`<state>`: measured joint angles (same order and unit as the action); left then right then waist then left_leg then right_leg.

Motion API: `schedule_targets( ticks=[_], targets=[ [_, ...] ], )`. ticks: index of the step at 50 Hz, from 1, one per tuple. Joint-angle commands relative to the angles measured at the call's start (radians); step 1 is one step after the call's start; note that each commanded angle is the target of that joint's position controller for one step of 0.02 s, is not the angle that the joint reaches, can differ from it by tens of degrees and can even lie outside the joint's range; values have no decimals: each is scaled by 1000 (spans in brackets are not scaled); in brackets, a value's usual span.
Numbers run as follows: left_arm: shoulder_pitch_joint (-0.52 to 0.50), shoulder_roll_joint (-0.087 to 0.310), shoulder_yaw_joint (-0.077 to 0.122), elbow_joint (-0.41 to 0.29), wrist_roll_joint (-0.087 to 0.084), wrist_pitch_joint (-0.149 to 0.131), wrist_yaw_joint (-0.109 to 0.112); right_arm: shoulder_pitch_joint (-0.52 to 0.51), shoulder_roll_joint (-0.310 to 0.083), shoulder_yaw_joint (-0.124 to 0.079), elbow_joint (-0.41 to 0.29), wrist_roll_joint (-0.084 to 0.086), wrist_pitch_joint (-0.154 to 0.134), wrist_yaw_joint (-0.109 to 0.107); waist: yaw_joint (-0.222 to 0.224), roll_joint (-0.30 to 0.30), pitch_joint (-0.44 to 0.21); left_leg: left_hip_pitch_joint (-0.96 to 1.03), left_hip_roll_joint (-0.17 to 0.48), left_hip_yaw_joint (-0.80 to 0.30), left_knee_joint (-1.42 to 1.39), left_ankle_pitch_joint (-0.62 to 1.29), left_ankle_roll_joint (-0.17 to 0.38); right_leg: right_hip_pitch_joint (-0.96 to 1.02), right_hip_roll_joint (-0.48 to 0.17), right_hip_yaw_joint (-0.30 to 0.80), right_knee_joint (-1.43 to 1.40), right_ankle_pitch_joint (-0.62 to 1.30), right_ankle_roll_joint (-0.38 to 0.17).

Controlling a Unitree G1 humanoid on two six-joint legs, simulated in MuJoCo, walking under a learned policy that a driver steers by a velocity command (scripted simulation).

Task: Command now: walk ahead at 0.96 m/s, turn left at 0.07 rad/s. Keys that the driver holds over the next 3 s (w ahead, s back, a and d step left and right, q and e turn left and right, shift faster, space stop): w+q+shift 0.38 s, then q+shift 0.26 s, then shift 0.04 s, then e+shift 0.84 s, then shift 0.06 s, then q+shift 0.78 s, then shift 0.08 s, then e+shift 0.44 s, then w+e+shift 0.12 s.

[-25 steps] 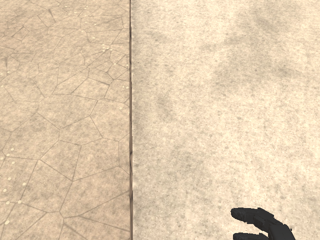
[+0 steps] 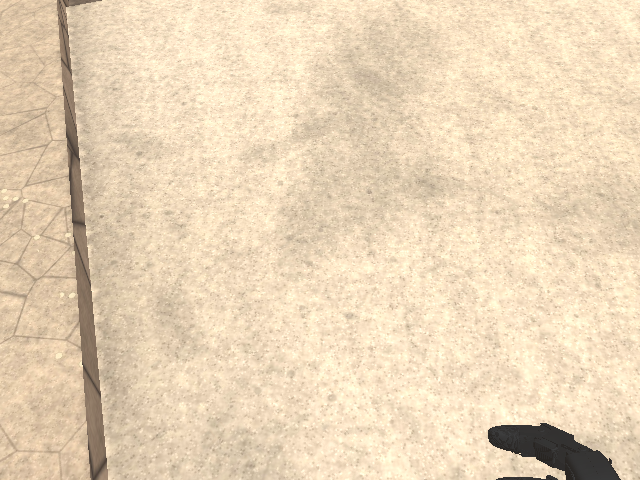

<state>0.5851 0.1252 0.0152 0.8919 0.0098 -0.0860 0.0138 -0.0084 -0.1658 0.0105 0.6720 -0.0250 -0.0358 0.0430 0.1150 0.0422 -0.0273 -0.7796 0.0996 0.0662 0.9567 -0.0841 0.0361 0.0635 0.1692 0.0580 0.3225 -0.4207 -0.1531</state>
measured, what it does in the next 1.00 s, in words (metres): walks ahead, turning left: left foot, then right foot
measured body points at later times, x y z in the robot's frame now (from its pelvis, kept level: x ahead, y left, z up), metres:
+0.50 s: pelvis +0.49 +0.04 +0.01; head +0.53 +0.06 +0.45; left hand +0.74 +0.28 -0.03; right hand +0.47 -0.25 -0.11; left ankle +0.29 +0.04 -0.71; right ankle +0.75 -0.05 -0.68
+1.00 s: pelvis +0.72 +0.12 +0.01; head +0.74 +0.16 +0.46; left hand +0.64 +0.40 -0.12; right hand +1.03 +0.03 -0.05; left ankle +0.73 +0.26 -0.72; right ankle +0.75 -0.03 -0.65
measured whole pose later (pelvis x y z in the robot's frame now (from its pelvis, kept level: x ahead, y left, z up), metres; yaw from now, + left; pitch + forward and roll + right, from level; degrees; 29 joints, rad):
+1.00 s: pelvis +0.72 +0.12 +0.01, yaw +27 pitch +2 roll -2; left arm 0.26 0.31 0.06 0.80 -0.03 -0.02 0.00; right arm 0.04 -0.23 -0.02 0.58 -0.02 0.00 -0.02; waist 0.07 -0.02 0.05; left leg -0.43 0.05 0.02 0.57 -0.18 0.01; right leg -0.46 -0.02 0.00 1.06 -0.56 0.06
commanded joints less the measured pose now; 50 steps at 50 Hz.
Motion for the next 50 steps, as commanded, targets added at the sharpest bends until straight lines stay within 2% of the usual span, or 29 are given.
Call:
schedule_targets(
  ticks=[1, 3, 4, 6, 7, 8, 9, 10, 11, 13, 16, 19, 23, 25, 26, 27, 28, 29, 30, 32, 35, 37, 40, 43, 44, 45, 46, 47, 50],
  targets=[
    [64, 173, 40, 4, 3, -18, -4, -238, -51, -11, -107, 29, -21, 3, 7, -66, 163, 58, -88, 136, -299, 42, 75, 26, -266, 52, -217, 1047, 46],
    [37, 214, 45, 6, 14, -27, 1, -117, -88, -27, -57, 40, -14, 0, -58, -121, 23, 246, -206, 167, -280, 49, 102, 107, -279, -28, -123, 1521, 79],
    [30, 254, 56, 13, 19, -26, 10, -39, -112, -37, -41, 30, -20, -6, -105, -175, 14, 322, -220, 153, -293, 15, 123, 96, -321, -55, -21, 1644, 98],
    [-66, 282, 73, 5, 42, -7, 27, 323, -198, -84, 80, 29, -16, -23, -296, -174, -89, 667, -250, 108, -319, 31, 151, 0, -328, -93, 352, 1621, 124],
    [-247, 323, 92, -48, 37, 0, 31, 590, -251, -118, 171, 35, -6, -33, -473, -108, -141, 899, -187, 23, -402, 70, 218, -163, -232, -139, 788, 1420, 146],
    [-384, 170, 56, -109, 47, -20, 16, 670, -253, -118, 235, 19, 1, -36, -427, 118, -97, 1084, -62, -205, -298, 14, 257, -590, -55, -109, 1242, 142, 136],
    [-229, 97, 27, -190, 14, -36, -2, 510, -258, -106, 201, 10, -4, -36, -186, 211, -156, 1157, 118, -762, -488, -64, 388, -856, -37, 35, 1351, -38, 138],
    [-197, 156, 21, -187, 17, -46, -5, 409, -235, -115, 165, 7, -6, -32, -173, 109, -120, 1100, 160, -884, -668, -323, 437, -904, -105, 88, 1284, 58, 113],
    [-257, 195, 22, -183, 28, -50, -9, 370, -187, -112, 162, 5, -13, -33, -154, -36, -17, 953, 137, -810, -715, -350, 409, -887, -150, 84, 1195, 114, 102],
    [-337, 194, 15, -205, 60, -31, -10, 357, -169, -102, 169, 5, -35, -41, -92, -131, 87, 700, 40, -639, -732, -157, 343, -807, -198, 61, 1063, 98, 126],
    [-443, 168, -13, -276, 71, 8, -22, 411, -219, -101, 183, 27, -64, -45, -61, -105, 149, 475, -32, -524, -797, -49, 331, -767, -244, -5, 843, 59, 180],
    [-630, 145, -38, -348, 47, -2, -46, 424, -231, -107, 167, 31, -67, -41, -113, -63, 176, 302, -130, -396, -830, 213, 245, -550, -218, -86, 482, 375, 210],
    [-667, 152, -43, -359, 28, -13, -25, 568, -255, -122, 205, 50, -47, -36, -204, -1, 68, 524, -159, -372, -619, 749, 94, -390, -90, -117, 241, 580, 169],
    [-552, 223, -18, -341, 27, -22, 3, 542, -277, -130, 188, 46, -42, -52, -137, 59, -26, 567, -171, -435, -370, 767, 29, -195, -75, -51, 135, 592, 162],
    [-458, 273, 37, -352, -20, -50, 16, 446, -176, -102, 159, 106, -36, -62, -5, 25, -115, 408, -193, -517, -121, 528, -33, 85, -160, 99, 59, 726, 137],
    [-219, 318, 45, -274, -21, -40, 27, 405, -140, -80, 117, 68, -30, -60, 70, -51, -308, 330, -243, -373, 151, -172, -52, 339, -359, 161, 199, 931, 90],
    [-145, 313, 29, -273, 33, -34, 27, 504, -101, -65, 72, 34, -28, -61, 15, -236, -446, 166, -274, -331, 438, -673, -59, 515, -622, 338, 400, 1528, 0],
    [-184, 309, 40, -277, 48, -21, 14, 579, -188, -75, 22, 78, -29, -58, -29, -358, -575, 87, -196, -325, 629, -603, -95, 516, -765, 520, 303, 1374, -144],
    [-306, 273, 50, -312, 35, -5, 19, 512, -237, -84, 6, 90, -9, -65, -39, -311, -496, 32, -108, -258, 620, -498, -109, 402, -690, 484, 215, 1035, -147],
    [-427, 171, 22, -315, 10, 13, 29, 421, -237, -106, -11, 76, 40, -81, -89, -129, -203, -4, -50, -162, 615, -417, -136, 68, -557, 271, 100, 820, -92],
    [-542, 207, 37, -269, -8, 5, 13, 373, -123, -81, -77, 60, 65, -77, -173, -130, 31, 145, 15, -153, 315, -433, -115, -360, -493, 102, -52, 751, -53],
    [-533, 264, 59, -227, -6, -4, 3, 341, -98, -66, -83, 42, 41, -66, -169, -94, -29, 305, -14, -126, 39, -275, -80, -410, -425, -7, -43, 846, -58],
    [-499, 256, 57, -175, -35, -5, -15, 315, -107, -57, -48, 27, 12, -35, -158, -115, -108, 467, -68, -110, -238, 0, -53, -352, -385, -36, -3, 811, -63],
    [-468, 282, 59, -153, -53, 0, -29, 245, -189, -82, -69, 9, -2, -35, -173, -87, -76, 614, -121, -75, -453, 161, -14, -370, -336, -2, 96, 596, 13],
    [-435, 267, 54, -147, -40, -1, -33, 239, -238, -95, -81, 2, -4, -46, -171, -67, -64, 684, -71, -108, -474, 315, 11, -417, -287, -6, 167, 477, 64],
    [-392, 220, 39, -165, -12, -4, -36, 252, -329, -111, -112, -21, -1, -65, -155, 71, -129, 830, 152, -276, -415, 797, 88, -540, -199, -54, 348, 116, 144],
    [-297, 200, 28, -165, -28, 6, -28, 290, -349, -119, -117, -33, 15, -72, -173, 253, -270, 925, 383, -446, -449, 898, 263, -660, -159, -59, 610, -278, 193],
    [-297, 293, 56, -161, -45, 26, -23, 287, -326, -116, -120, -15, 29, -71, -194, 193, -280, 873, 354, -435, -486, 729, 301, -684, -179, -18, 806, -310, 213],
    [-297, 298, 79, -164, -39, 97, 10, 127, -251, -96, -118, 17, 37, -78, -123, 121, -124, 678, 255, -282, -589, 229, 210, -747, -245, -25, 910, -131, 242]
  ],
)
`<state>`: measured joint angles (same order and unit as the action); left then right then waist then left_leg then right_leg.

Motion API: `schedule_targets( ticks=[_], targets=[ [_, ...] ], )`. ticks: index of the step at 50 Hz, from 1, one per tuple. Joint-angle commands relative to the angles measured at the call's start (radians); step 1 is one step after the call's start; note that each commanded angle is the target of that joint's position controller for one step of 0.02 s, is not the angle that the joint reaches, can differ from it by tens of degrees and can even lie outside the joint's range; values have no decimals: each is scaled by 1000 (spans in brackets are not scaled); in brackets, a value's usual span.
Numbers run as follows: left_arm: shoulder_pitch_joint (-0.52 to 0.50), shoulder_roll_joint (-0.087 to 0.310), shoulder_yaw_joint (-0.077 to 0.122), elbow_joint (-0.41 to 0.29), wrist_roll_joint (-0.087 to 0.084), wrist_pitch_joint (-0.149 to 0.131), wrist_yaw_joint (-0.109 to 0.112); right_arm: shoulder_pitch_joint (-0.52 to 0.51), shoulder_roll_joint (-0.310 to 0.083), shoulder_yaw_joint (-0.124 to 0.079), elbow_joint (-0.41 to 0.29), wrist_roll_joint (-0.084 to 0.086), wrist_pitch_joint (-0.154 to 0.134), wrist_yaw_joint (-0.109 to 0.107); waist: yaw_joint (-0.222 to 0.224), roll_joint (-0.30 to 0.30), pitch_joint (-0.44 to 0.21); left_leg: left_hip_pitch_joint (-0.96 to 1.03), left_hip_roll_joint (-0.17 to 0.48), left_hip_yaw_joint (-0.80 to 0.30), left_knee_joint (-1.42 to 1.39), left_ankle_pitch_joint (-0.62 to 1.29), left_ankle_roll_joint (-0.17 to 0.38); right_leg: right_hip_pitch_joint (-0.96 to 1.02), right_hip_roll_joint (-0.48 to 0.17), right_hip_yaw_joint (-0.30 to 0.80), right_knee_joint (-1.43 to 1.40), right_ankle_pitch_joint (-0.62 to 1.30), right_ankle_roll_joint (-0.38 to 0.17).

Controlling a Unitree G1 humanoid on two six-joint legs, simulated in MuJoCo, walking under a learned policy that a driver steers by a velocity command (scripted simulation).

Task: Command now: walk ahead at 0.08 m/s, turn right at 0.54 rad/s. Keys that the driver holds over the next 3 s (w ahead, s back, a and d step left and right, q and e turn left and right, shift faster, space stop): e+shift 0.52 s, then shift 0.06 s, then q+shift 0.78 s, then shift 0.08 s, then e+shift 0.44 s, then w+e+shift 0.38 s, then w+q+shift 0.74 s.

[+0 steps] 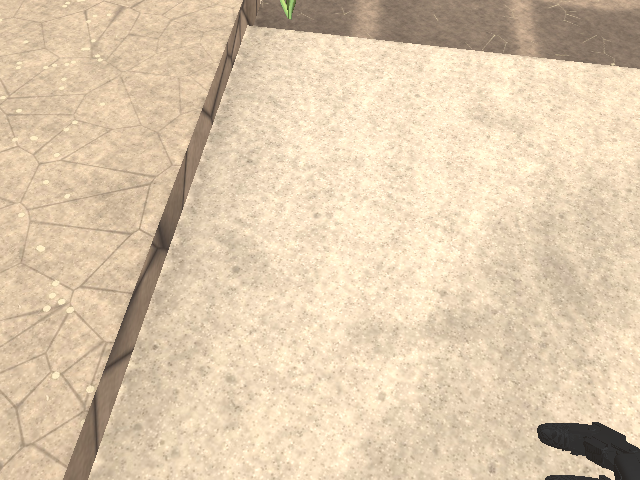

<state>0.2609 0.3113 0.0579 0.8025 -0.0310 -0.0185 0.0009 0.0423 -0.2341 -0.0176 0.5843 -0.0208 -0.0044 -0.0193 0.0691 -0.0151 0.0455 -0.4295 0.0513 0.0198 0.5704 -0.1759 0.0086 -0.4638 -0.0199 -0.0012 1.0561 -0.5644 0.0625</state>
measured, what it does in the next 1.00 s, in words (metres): steps on the spot, turning right: right foot, then left foot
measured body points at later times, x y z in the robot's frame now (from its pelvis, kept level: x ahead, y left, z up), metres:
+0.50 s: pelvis +0.02 -0.05 +0.01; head +0.06 -0.10 +0.46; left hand +0.28 +0.15 -0.06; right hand +0.08 -0.38 -0.09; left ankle +0.12 +0.10 -0.65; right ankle +0.02 -0.13 -0.73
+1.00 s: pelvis +0.04 -0.03 +0.01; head +0.08 -0.04 +0.46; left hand +0.31 +0.15 -0.08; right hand +0.05 -0.35 -0.09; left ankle +0.14 +0.07 -0.73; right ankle -0.02 -0.13 -0.71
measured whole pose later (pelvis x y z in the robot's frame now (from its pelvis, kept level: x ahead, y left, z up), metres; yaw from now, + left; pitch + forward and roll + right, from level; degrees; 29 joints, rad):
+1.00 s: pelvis +0.04 -0.03 +0.01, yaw -21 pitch +2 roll -2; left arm 0.12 0.27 0.09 0.62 -0.01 0.00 0.02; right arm 0.19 -0.29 -0.09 0.69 0.03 0.04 -0.03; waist -0.03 0.01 0.05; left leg -0.35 -0.07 -0.25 0.50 -0.17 -0.01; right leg -0.32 0.10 0.11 0.68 -0.47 0.05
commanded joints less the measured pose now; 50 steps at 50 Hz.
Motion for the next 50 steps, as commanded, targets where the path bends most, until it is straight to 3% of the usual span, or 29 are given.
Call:
schedule_targets(
  ticks=[1, 3, 5, 9, 11, 12, 13, 14, 15, 16, 17, 18, 20, 24, 29, 33, 35, 36, 37, 38, 39, 40, 42, 44, 47, 50],
  targets=[
    [46, 93, 35, -77, 6, 49, 31, 34, -177, -68, -28, 5, 5, -19, -51, 176, -168, 241, 285, -176, -230, 293, 225, -169, -54, 12, 184, 57, 39],
    [50, 48, 29, -102, 11, 66, 38, -15, -157, -69, -23, -2, -2, -26, -29, 164, -154, 175, 271, -83, -252, 255, 207, -107, -61, -17, 110, 129, 42],
    [16, 26, 24, -134, 12, 72, 30, -41, -149, -74, -16, 4, -8, -33, -33, 155, -163, 166, 268, -15, -240, 243, 188, -37, -83, -20, -39, 198, 22],
    [-2, 46, 36, -184, 15, 77, -9, -11, -179, -95, 26, 26, -9, -29, -43, 171, -186, 225, 319, 26, -194, 249, 166, 75, -68, -70, -259, 255, -32],
    [56, 46, 49, -172, 17, 82, -15, -19, -163, -97, 44, 47, -6, -23, -11, 136, -178, 192, 295, 82, -91, 158, 97, 188, -23, -110, -424, 357, -81],
    [87, 79, 66, -163, 30, 81, -6, 24, -127, -93, 68, 49, 0, -17, -9, 40, -136, 121, 230, 131, 45, 13, 32, 243, -10, -54, -526, 465, -126],
    [105, 230, 106, -186, 38, 74, 17, 52, -88, -87, 51, 15, 8, -11, -39, -311, -71, -136, 80, 229, 383, -322, -78, 335, -238, 309, -652, 870, -239],
    [90, 274, 103, -226, 67, 49, 12, -57, -92, -81, -10, -4, 8, -19, -16, -360, -104, -327, -55, 28, 618, -508, -103, 350, -339, 575, -718, 886, -414],
    [87, 250, 100, -229, 74, 25, -1, -98, -125, -91, -12, 9, 6, -24, 15, -224, -146, -361, -52, -70, 702, -462, -74, 373, -326, 539, -744, 747, -413],
    [40, 229, 95, -234, 55, 12, 1, -93, -128, -95, -3, 21, 2, -30, -17, -167, -126, -370, -42, -107, 694, -366, -48, 372, -274, 479, -734, 688, -359],
    [-19, 186, 85, -244, 24, 15, 11, -66, -137, -101, 19, 14, 0, -39, -49, -101, -127, -367, -23, -124, 662, -283, -42, 365, -234, 422, -712, 658, -304],
    [-65, 153, 73, -258, 8, 24, 22, -50, -149, -107, 25, 7, -2, -43, -69, -110, -136, -336, -22, -129, 632, -231, -44, 340, -212, 391, -701, 659, -278],
    [-78, 128, 63, -277, 14, 36, 38, -32, -133, -105, 38, 9, -9, -31, -80, -107, -177, -285, -56, -126, 606, -160, -54, 337, -171, 369, -688, 690, -263],
    [-56, 156, 76, -289, 12, 44, 55, -47, -102, -91, 50, 19, -18, -22, -65, -91, -187, -261, -103, -149, 390, -119, -80, 370, -140, 415, -674, 638, -260],
    [-91, 154, 73, -312, 22, 58, 50, -15, -123, -88, 83, 23, -18, -5, -53, -139, -184, -124, -105, -145, 238, -115, -86, 291, -122, 463, -655, 551, -255],
    [-114, 85, 30, -304, 44, 57, 27, 33, -126, -74, 95, 22, -19, 12, -37, -140, -204, 26, -40, -98, 179, -146, -61, 252, -151, 440, -604, 695, -269],
    [-140, 5, -7, -281, 49, 48, 15, 74, -68, -51, 107, 16, -27, 29, -75, -114, -192, 208, -25, -80, -51, 2, -35, 187, -112, 383, -603, 591, -227],
    [-84, 6, -5, -255, 56, 40, 10, 54, -75, -48, 99, 6, -28, 35, -53, -89, -160, 248, -27, -111, -132, 117, -14, 178, -65, 344, -607, 460, -186],
    [-51, 48, 9, -249, 69, 31, 13, 20, -158, -62, 66, -2, -26, 33, -9, 6, -118, 221, 46, -221, -136, 279, 24, 165, 8, 277, -528, 290, -139],
    [-1, 69, 19, -251, 77, 25, 15, -9, -220, -76, 54, 4, -25, 28, 49, 141, -87, 152, 112, -305, -164, 315, 108, 177, 92, 173, -480, 179, -86],
    [-57, 79, 24, -263, 73, 22, 24, -22, -217, -78, 48, 11, -23, 24, 27, 229, -58, 64, 150, -414, -231, 165, 169, 209, 91, 123, -465, 205, -52],
    [-125, 98, 34, -273, 60, 20, 33, 0, -208, -80, 46, 20, -20, 22, -11, 224, -42, 67, 139, -454, -245, 101, 167, 199, 87, 102, -450, 222, -47],
    [-180, 66, 39, -284, 48, 23, 37, 70, -252, -99, 47, 40, -11, 9, -58, 211, -57, 145, 139, -512, -232, 109, 184, 127, 116, 75, -400, 186, -44],
    [-198, 30, 38, -290, 37, 19, 28, 122, -259, -112, 47, 42, -6, -5, -94, 211, -86, 244, 150, -573, -226, 154, 214, 38, 125, 99, -298, 44, -33],
    [-174, 9, 40, -273, 21, 6, 22, 117, -243, -123, 37, 53, 13, -16, -89, 168, -131, 333, 123, -582, -200, 214, 197, -17, 110, 132, -287, 31, -14],
    [-132, -1, 42, -241, 9, -5, 11, 76, -238, -131, 16, 63, 50, -18, -75, 182, -167, 293, 64, -570, -190, 193, 160, 112, 135, 103, -468, 143, -10]
  ],
)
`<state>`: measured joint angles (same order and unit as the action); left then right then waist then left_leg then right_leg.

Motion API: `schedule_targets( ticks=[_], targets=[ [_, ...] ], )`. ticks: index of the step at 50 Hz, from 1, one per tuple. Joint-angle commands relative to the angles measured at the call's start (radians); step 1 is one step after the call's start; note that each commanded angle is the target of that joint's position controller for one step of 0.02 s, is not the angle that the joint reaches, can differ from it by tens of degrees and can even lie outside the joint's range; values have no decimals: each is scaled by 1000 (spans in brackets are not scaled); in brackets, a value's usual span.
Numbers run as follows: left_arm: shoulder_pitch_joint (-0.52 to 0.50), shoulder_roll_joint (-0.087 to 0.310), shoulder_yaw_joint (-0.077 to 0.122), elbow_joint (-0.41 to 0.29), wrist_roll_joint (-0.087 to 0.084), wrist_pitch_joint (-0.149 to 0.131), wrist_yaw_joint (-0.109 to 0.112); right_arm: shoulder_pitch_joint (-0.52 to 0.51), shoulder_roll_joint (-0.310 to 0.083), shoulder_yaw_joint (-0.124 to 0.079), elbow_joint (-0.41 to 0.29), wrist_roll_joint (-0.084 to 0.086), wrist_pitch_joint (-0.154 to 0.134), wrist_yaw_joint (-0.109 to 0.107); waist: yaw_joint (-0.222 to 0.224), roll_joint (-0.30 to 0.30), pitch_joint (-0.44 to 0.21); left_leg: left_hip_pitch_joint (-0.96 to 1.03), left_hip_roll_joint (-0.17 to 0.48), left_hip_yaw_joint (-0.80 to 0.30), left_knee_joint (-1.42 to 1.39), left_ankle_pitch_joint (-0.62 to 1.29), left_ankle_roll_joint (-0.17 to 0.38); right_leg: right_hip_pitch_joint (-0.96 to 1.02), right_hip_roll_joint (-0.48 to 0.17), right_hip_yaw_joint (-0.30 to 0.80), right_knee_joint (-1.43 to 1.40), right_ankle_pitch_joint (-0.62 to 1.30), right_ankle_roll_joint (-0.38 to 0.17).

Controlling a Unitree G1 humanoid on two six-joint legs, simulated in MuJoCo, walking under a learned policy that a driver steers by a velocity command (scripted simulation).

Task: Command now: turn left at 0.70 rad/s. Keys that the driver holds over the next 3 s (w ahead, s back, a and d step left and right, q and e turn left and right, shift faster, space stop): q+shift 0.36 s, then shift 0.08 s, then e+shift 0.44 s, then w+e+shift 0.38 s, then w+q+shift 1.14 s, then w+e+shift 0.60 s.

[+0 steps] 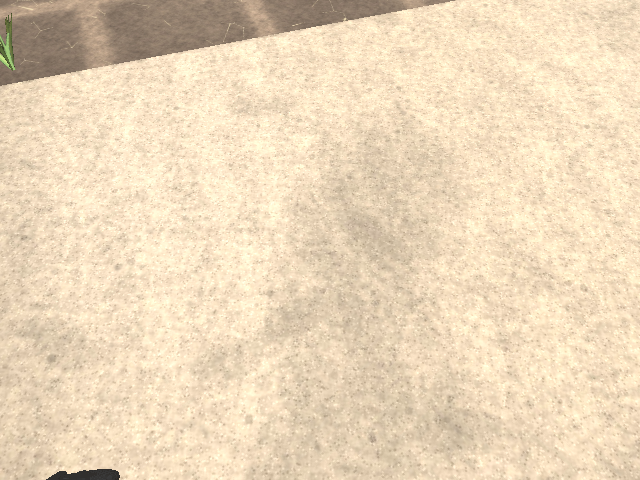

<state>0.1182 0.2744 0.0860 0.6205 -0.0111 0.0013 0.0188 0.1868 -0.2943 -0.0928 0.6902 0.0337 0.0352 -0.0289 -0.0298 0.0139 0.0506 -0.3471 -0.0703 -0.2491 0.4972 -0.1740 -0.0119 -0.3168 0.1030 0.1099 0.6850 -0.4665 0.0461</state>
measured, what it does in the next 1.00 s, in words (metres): steps on the spot: right foot, then left foot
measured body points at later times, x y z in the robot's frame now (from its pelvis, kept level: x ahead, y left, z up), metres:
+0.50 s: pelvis -0.02 +0.01 +0.00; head +0.03 +0.03 +0.45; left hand -0.02 +0.32 -0.11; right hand +0.27 -0.14 -0.08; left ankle -0.06 +0.14 -0.72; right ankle -0.01 -0.12 -0.74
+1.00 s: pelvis -0.01 +0.03 +0.00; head +0.02 +0.02 +0.45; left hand +0.10 +0.33 -0.09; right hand +0.17 -0.23 -0.11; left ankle -0.06 +0.14 -0.74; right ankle -0.01 -0.09 -0.71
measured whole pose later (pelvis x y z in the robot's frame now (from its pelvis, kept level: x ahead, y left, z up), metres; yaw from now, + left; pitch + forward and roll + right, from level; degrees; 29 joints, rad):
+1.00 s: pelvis -0.01 +0.03 +0.00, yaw +6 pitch +2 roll +2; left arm 0.21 0.28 0.08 0.62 -0.03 0.08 -0.03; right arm 0.14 -0.31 -0.09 0.72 0.02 -0.01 -0.01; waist 0.01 0.01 0.04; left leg -0.16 0.10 0.36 0.44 -0.29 0.01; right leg -0.42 -0.12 -0.09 0.84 -0.45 0.01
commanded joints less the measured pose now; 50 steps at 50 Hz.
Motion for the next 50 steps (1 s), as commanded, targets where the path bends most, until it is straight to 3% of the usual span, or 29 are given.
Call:
schedule_targets(
  ticks=[1, 2, 3, 4, 5, 6, 7, 8, 9, 11, 13, 16, 19, 21, 24, 25, 26, 27, 28, 29, 30, 31, 32, 35, 38, 41, 44, 47, 50],
  targets=[
    [47, 39, 18, -42, -13, -27, -11, -87, -176, -56, -97, 14, 17, -7, 43, 160, -178, 180, 166, -299, -109, 160, 166, 32, 18, -20, -192, 110, 0],
    [97, 50, 27, -18, -13, -26, -12, -110, -170, -53, -107, 23, 19, -6, 72, 162, -181, 123, 137, -286, -94, 86, 139, 131, 7, -34, -324, 211, -13],
    [128, 93, 42, -3, -10, -21, -8, -94, -141, -45, -111, 23, 18, -6, 68, 131, -186, 3, 90, -247, -40, -66, 93, 267, -85, 20, -382, 271, -44],
    [109, 195, 59, -18, 23, -11, -1, -51, -78, -28, -120, 14, 15, -4, 23, -148, -171, -224, -48, -67, 196, -317, 31, 361, -328, 291, -419, 299, -164],
    [44, 197, 56, -49, 76, -17, -8, -19, -146, -50, -120, 0, -2, -1, 3, -240, -124, -307, -39, -3, 423, -434, -10, 232, -498, 437, -435, 428, -275],
    [-20, 150, 41, -73, 73, -25, -2, -3, -213, -70, -103, -6, -7, 4, -23, -172, -95, -294, 29, 34, 582, -380, -33, 181, -500, 361, -429, 475, -292],
    [-70, 107, 27, -81, 56, -27, 8, 20, -221, -76, -75, -5, 0, 5, -37, -113, -76, -282, 43, 58, 639, -306, -46, 157, -418, 237, -412, 451, -249],
    [-87, 95, 21, -85, 38, -25, 19, 37, -195, -71, -58, -8, 9, 2, -35, -92, -66, -306, 49, 71, 698, -235, -58, 174, -356, 154, -396, 422, -215],
    [-80, 93, 16, -81, 28, -23, 28, 40, -166, -61, -58, -7, 15, 5, -22, -107, -52, -335, 60, 92, 756, -199, -72, 183, -337, 93, -385, 492, -211],
    [-25, 103, 14, -69, 34, -16, 39, -12, -141, -45, -95, 0, 15, 12, 18, -119, -43, -374, 95, 161, 752, -154, -99, 215, -321, 2, -383, 602, -233],
    [45, 120, 19, -51, 40, -6, 44, -78, -122, -30, -136, 3, 12, 18, 67, -128, -55, -414, 125, 194, 676, -142, -124, 301, -346, -20, -382, 647, -261],
    [74, 160, 33, -37, 37, 6, 37, -104, -103, -18, -171, -3, 13, 32, 88, -132, -80, -398, 163, 219, 576, -165, -133, 364, -394, -58, -377, 685, -282],
    [60, 186, 44, -29, 29, 8, 23, -117, -83, -7, -190, -11, 16, 43, 88, -136, -89, -299, 172, 255, 459, -178, -112, 324, -410, -122, -372, 697, -280],
    [46, 200, 49, -20, 16, 6, 8, -109, -79, -6, -192, -15, 21, 44, 73, -143, -98, -194, 144, 289, 365, -206, -88, 279, -410, -156, -352, 732, -274],
    [47, 204, 46, 5, -22, -6, -12, -90, -72, -6, -190, -15, 27, 43, 48, -167, -120, -48, 91, 298, 141, -193, -30, 270, -411, -143, -280, 744, -249],
    [29, 186, 35, 14, -36, -9, -15, -40, -66, -6, -168, -20, 25, 42, 11, -156, -134, 65, 72, 301, -28, -76, 3, 236, -390, -154, -228, 719, -220],
    [71, 124, 8, 43, -31, -17, -21, 12, -89, -9, -143, -30, 21, 35, -8, -91, -162, 262, 83, 263, -182, 131, 33, 137, -348, -188, -167, 647, -156],
    [94, 34, -34, 36, 24, -29, -31, 88, -139, -10, -134, -48, 12, 20, -2, 81, -279, 548, 288, 49, -123, 561, 76, -44, -276, -228, -32, 270, -62],
    [131, -2, -50, 33, 40, -30, -39, 13, -138, 9, -138, -79, -3, 11, 44, 238, -295, 482, 485, -77, -74, 748, 267, -144, -224, -181, 68, -195, 16],
    [96, 105, -21, 43, 14, -18, -32, -10, -77, 19, -138, -82, -19, 17, -4, 136, -296, 408, 468, -10, -79, 682, 331, -125, -224, -97, 183, -237, 47],
    [74, 150, -4, 29, -11, -10, -28, -41, -111, 8, -118, -75, -28, 18, 4, 165, -230, 366, 422, 47, -96, 579, 312, -180, -206, -97, 265, -212, 51],
    [81, 177, 12, 45, -16, 1, -14, -62, -159, -11, -110, -64, -31, 15, 3, 156, -185, 342, 391, 86, -118, 479, 281, -234, -194, -98, 343, -172, 51],
    [98, 198, 26, 54, -11, 17, 0, -83, -172, -17, -105, -51, -32, 9, 9, 162, -139, 289, 392, 115, -138, 450, 265, -258, -185, -82, 415, -121, 56],
    [173, 163, 34, 71, -22, 52, 21, -143, -93, 5, -106, -62, -32, -12, 51, 143, -104, 187, 377, 241, -189, 360, 244, -245, -165, -98, 564, 5, 77],
    [127, 118, 27, 27, -16, 65, 29, -142, -54, 13, -89, -68, -30, -29, 37, 125, -77, 210, 382, 289, -221, 201, 235, -295, -194, -111, 480, 101, 87],
    [87, 78, 12, -26, -7, 62, 5, -128, -85, -2, -73, -64, -27, -33, 18, 109, -89, 261, 413, 317, -220, 182, 244, -277, -223, -129, 331, 120, 75],
    [72, 74, 9, -66, -4, 69, -21, -134, -129, -22, -66, -56, -28, -17, 20, 101, -90, 257, 449, 349, -212, 230, 249, -219, -234, -162, 227, 85, 43],
    [63, 104, 18, -91, -21, 70, -44, -78, -186, -48, -47, -18, -52, 7, 8, 112, -102, 277, 502, 285, -322, -296, 221, -202, -245, -184, 190, 26, -18],
    [46, 110, 21, -88, -30, 61, -57, -83, -205, -57, -33, 1, -74, 25, 29, 79, -42, 306, 515, 286, -371, -454, 181, -199, -252, -204, 117, -44, -86]
  ],
)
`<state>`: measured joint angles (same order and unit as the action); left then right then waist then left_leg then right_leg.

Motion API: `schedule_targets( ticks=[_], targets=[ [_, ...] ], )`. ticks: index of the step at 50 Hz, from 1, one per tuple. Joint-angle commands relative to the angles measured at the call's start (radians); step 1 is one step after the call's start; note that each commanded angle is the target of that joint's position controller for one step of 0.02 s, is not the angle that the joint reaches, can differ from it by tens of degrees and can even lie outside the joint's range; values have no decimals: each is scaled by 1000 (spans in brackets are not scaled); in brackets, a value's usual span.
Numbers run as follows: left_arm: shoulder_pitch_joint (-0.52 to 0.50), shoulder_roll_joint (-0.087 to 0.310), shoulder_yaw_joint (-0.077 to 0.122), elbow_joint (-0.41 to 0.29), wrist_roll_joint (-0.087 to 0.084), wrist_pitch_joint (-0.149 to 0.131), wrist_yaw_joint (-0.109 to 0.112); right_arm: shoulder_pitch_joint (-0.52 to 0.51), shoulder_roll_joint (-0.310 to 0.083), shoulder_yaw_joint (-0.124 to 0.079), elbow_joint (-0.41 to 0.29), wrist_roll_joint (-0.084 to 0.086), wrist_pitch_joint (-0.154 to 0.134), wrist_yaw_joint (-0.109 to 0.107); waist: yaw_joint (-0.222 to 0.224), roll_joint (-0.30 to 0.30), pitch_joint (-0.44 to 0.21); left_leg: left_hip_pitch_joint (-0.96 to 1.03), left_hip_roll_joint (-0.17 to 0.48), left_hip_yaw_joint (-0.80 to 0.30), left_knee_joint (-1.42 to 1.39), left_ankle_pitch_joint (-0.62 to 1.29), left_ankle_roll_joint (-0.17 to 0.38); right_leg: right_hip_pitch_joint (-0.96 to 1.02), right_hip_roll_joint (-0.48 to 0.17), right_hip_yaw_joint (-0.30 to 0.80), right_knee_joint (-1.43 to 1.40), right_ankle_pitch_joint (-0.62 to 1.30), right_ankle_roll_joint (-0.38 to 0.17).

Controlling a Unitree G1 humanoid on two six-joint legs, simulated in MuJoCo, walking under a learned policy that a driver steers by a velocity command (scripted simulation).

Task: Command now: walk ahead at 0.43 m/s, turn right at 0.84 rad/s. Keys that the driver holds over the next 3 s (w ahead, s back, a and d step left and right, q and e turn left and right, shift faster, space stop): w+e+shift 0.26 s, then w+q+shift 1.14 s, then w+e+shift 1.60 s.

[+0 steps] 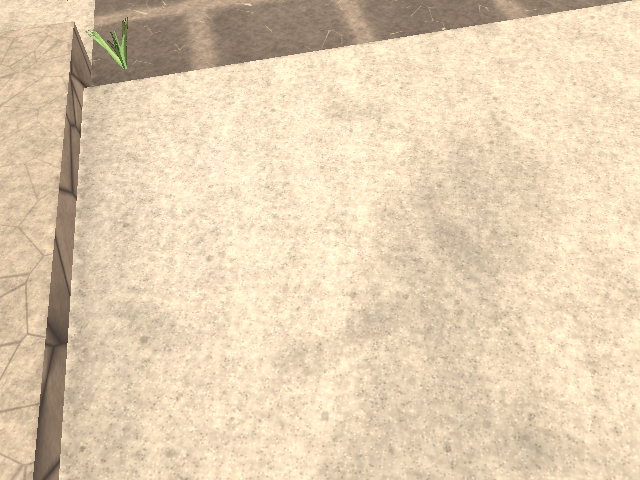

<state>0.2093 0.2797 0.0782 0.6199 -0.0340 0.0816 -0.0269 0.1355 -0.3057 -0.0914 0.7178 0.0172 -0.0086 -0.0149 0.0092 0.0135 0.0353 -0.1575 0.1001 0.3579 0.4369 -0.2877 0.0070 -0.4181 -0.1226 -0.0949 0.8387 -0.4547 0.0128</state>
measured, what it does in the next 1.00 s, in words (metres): walks ahead: right foot, then left foot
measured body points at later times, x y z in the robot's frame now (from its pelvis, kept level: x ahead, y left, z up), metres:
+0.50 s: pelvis +0.27 -0.11 -0.03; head +0.31 -0.12 +0.41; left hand +0.31 +0.18 -0.16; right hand +0.41 -0.41 -0.12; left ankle +0.47 -0.09 -0.73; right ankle -0.01 -0.13 -0.73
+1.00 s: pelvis +0.73 -0.20 -0.03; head +0.77 -0.19 +0.42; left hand +1.02 +0.01 -0.06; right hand +0.67 -0.50 -0.14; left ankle +0.48 -0.11 -0.72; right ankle +0.89 -0.33 -0.75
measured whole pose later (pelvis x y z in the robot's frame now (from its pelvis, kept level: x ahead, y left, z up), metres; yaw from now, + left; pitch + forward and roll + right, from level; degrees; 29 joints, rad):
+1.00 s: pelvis +0.73 -0.20 -0.03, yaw +7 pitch +3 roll -1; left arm -0.09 0.26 -0.05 0.57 0.04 -0.10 0.00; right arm 0.51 -0.32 -0.08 0.91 0.00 -0.07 0.01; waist -0.15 0.00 0.03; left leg 0.08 -0.16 -0.32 0.56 -0.47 0.14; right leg -0.53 -0.01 0.06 0.49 -0.07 0.01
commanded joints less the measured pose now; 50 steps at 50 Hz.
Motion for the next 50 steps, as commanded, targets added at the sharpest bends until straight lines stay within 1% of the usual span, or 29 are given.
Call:
schedule_targets(
  ticks=[1, 4, 5, 6, 7, 8, 10, 12, 16, 19, 21, 22, 24, 25, 26, 27, 28, 29, 30, 31, 32, 35, 39, 42, 45, 47, 48, 49, 50],
  targets=[
    [-38, 99, 28, -77, -10, -21, -13, -38, -196, -60, -55, 22, -33, 18, -1, 66, -17, 118, 336, -294, -306, -335, 150, -68, -23, -17, -72, -64, -74],
    [115, 92, 36, 15, -8, -23, -10, -115, -179, -56, -49, 33, -30, 33, 101, -1, -31, 10, 229, -123, -125, -273, 91, 221, 65, -145, -275, 61, -134],
    [278, 141, 62, 86, -7, -30, 3, -145, -122, -39, -56, 21, -33, 34, 168, -96, -48, -94, 132, -33, 159, -89, 54, 404, 129, -141, -332, 50, -174],
    [433, 215, 71, 133, 79, -33, -9, -132, -37, 0, -88, -50, -6, 55, 227, -333, -39, -434, 33, 1, 622, -263, 3, 572, -40, 282, -473, -135, -241],
    [335, 283, 69, 78, 74, -43, -3, -251, -13, 13, -190, -83, -17, 67, 181, -387, 35, -821, -125, -222, 818, -371, -53, 590, -170, 754, -614, -95, -317],
    [258, 257, 59, 44, 65, -60, 0, -258, -62, 9, -201, -105, -21, 68, 155, -184, 36, -907, -52, -335, 872, -258, -55, 614, -216, 708, -625, -54, -326],
    [216, 237, 47, 45, 63, -83, 9, -152, -114, 7, -153, -84, -44, 69, 82, -82, 16, -794, 4, -358, 777, -82, -54, 555, -156, 562, -621, 9, -305],
    [191, 201, 25, 54, 49, -109, 11, -116, -142, 5, -127, -90, -35, 73, 48, -85, 24, -687, -4, -362, 689, 10, -66, 479, -88, 508, -681, 3, -286],
    [231, 165, 8, 117, 41, -153, 8, -168, -85, 36, -125, -65, -18, 88, 43, -82, 91, -657, -31, -294, 474, 155, -58, 460, -22, 342, -748, 268, -259],
    [270, 172, 2, 165, 43, -170, 10, -253, -60, 55, -150, -51, -19, 95, 75, -129, 114, -567, -45, -238, 300, 237, 5, 469, -37, 238, -801, 489, -221],
    [269, 173, -4, 199, 51, -176, 12, -255, -58, 60, -154, -47, -18, 90, 56, -117, 130, -497, -61, -212, 215, 248, 72, 494, -61, 159, -824, 663, -193],
    [257, 185, -5, 210, 55, -181, 14, -221, -62, 59, -144, -43, -17, 83, 31, -119, 106, -416, -97, -195, 197, 236, 104, 507, -65, 113, -787, 891, -178],
    [231, 234, 5, 219, 79, -174, 28, -45, -107, 40, -91, -34, -15, 68, -63, -158, -22, -226, -190, -185, 248, 151, 142, 566, -91, 44, -577, 1387, -152],
    [190, 251, 13, 211, 94, -161, 38, 158, -135, 24, -27, -29, -14, 61, -158, -174, -112, -60, -232, -187, 284, 90, 154, 542, -95, 28, -362, 1511, -145],
    [123, 259, 18, 197, 96, -147, 44, 396, -156, 6, 52, -29, -11, 50, -282, -132, -189, 158, -238, -209, 243, 46, 168, 434, -67, 4, -45, 1489, -130],
    [121, 190, -1, 174, 84, -153, 34, 514, -247, -28, 90, -35, -8, 32, -297, 44, -225, 343, -127, -449, 171, -237, 223, 170, 57, -7, 408, 1095, -100],
    [138, 63, -33, 143, 78, -183, 4, 443, -267, -33, 106, -30, 1, 36, -154, 342, -227, 419, 68, -1061, -110, -524, 324, -190, 269, 86, 713, 125, -67],
    [141, 90, -47, 105, 73, -204, 2, 261, -239, -27, 55, -30, -7, 49, -74, 264, -174, 362, 126, -1316, -246, -521, 368, -302, 226, 231, 753, 142, -85],
    [85, 138, -46, 108, 78, -215, 2, 227, -185, -22, 46, -30, -16, 51, -69, 76, -123, 266, 129, -1222, -249, -486, 360, -288, 159, 245, 709, 202, -93],
    [38, 144, -51, 98, 85, -219, 4, 248, -142, -13, 71, -30, -23, 47, -49, -42, -54, 130, 98, -1121, -256, -374, 333, -243, 117, 232, 594, 220, -91],
    [-4, 128, -58, 73, 101, -209, 9, 245, -119, -2, 93, -33, -33, 41, -17, -69, -12, 25, 48, -1015, -256, -271, 304, -197, 85, 228, 501, 203, -76],
    [-35, 89, -81, 48, 124, -158, 9, 261, -116, 9, 116, -25, -61, 32, 25, -19, 55, -142, -31, -862, -279, -131, 319, -171, 42, 194, 347, 152, -14],
    [-291, 66, -106, -55, 96, -160, -8, 313, -129, -3, 107, -16, -75, 29, -54, -26, 131, -220, -74, -791, -358, 29, 285, -183, 33, 118, -9, 404, 50],
    [-375, 47, -113, -90, 80, -163, -14, 378, -144, -15, 126, -4, -74, 32, -122, 6, 79, -112, -83, -774, -305, 315, 229, -121, 84, 86, -182, 581, 43],
    [-404, 60, -108, -120, 75, -170, -7, 397, -156, -21, 138, -7, -70, 20, -134, 30, 35, 45, -63, -781, -205, 581, 201, -83, 118, 93, -293, 559, 22],
    [-288, 108, -86, -92, 73, -175, 10, 358, -188, -27, 132, -9, -71, 12, -72, 39, -58, 71, -72, -771, -45, 844, 152, 140, 167, 97, -354, 462, 0],
    [-139, 157, -63, -55, 64, -180, 25, 328, -230, -35, 127, -17, -75, 16, 9, 48, -155, 60, -80, -768, 131, 911, 133, 316, 171, 109, -346, 378, -14],
    [69, 208, -36, -7, 64, -185, 45, 265, -241, -39, 112, -21, -86, 23, 126, 43, -249, -58, -118, -753, 354, 810, 122, 559, 102, 159, -327, 305, -35],
    [302, 282, -3, 31, 92, -186, 71, 239, -117, -8, 82, -26, -100, 23, 193, -88, -390, -208, -168, -664, 676, 338, 134, 794, -131, 364, -317, -48, -66]
  ],
)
